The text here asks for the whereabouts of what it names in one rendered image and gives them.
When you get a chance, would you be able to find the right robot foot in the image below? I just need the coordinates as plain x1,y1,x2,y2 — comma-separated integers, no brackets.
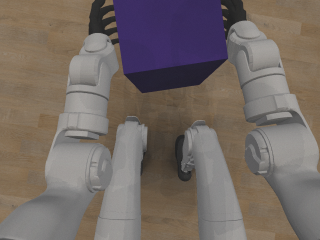
175,135,192,182

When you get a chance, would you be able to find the right robot upper arm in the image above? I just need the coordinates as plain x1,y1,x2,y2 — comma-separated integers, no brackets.
244,123,320,240

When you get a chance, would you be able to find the robot left hand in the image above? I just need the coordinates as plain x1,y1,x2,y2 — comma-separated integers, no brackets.
88,0,119,45

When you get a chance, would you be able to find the left robot upper arm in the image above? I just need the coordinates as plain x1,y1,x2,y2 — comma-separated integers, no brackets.
0,142,113,240

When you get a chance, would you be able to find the right robot thigh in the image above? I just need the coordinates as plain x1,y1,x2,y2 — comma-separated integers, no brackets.
184,125,247,240

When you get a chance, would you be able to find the carton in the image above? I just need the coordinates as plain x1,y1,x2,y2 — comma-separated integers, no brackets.
113,0,228,93

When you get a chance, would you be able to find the robot right hand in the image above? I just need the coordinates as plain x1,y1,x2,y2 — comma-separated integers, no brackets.
220,0,247,40

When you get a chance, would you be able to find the robot left forearm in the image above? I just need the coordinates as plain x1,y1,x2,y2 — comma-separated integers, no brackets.
44,33,119,182

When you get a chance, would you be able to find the robot right forearm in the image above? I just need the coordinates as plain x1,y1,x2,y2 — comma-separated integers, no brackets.
226,20,319,164

